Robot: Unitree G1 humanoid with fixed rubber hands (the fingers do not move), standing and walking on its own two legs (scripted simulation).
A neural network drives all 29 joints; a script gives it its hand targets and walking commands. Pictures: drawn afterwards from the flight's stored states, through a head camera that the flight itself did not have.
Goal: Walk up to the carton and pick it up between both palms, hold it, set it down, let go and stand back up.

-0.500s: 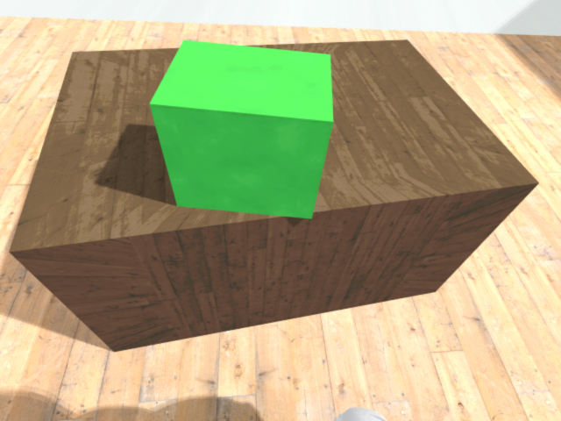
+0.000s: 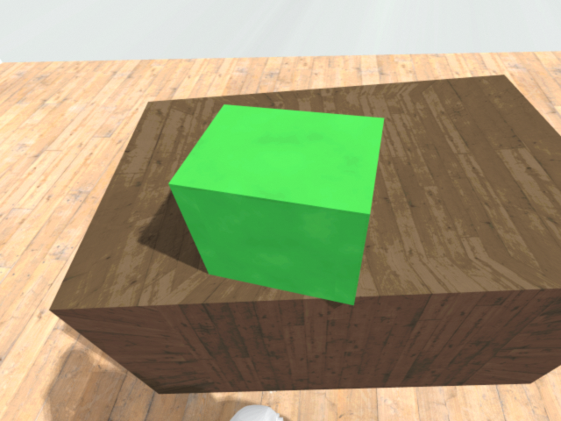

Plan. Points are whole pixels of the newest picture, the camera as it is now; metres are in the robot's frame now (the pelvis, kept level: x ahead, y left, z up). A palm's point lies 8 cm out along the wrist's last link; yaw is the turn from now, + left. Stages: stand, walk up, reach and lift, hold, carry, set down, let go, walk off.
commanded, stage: walk up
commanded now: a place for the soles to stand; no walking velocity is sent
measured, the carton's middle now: (288, 203) +0.50 +0.03 +0.00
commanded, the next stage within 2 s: none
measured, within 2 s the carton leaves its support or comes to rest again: neither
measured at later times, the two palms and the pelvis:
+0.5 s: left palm out of the picture +0.08 +0.30 -0.14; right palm (447, 376) +0.22 -0.20 -0.09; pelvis +0.05 +0.03 -0.02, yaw +5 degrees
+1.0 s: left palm out of the picture +0.10 +0.26 -0.11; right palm out of the picture +0.16 -0.23 -0.10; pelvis +0.06 +0.01 +0.00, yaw +4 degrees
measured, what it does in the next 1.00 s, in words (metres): steps on the spot: left foot, then right foot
